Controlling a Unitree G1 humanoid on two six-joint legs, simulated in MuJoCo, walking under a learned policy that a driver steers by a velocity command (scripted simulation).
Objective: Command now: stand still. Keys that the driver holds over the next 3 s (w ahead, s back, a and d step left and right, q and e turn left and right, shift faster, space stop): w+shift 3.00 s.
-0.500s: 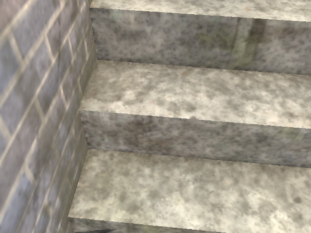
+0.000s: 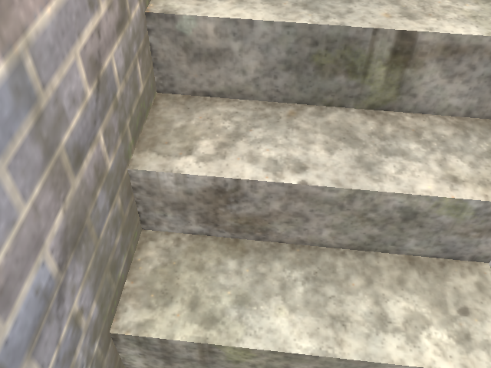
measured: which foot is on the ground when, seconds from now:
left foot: down 0.00-1.00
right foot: down 0.00-1.00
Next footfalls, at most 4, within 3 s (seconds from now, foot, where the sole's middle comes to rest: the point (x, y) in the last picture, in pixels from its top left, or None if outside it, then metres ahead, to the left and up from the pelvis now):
none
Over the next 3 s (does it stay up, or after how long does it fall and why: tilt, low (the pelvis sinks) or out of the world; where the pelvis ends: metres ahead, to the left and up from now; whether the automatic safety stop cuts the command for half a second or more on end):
stays up -0.03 0.01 -0.01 its command is cut before an obstacle from the start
